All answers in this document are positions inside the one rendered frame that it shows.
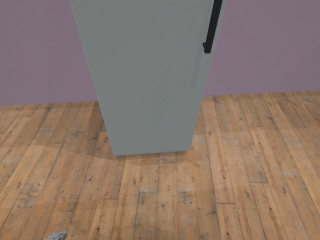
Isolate handle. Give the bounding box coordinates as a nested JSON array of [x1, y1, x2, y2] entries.
[[202, 0, 223, 54]]

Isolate fridge door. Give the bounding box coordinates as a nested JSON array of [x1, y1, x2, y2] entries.
[[71, 0, 227, 155]]

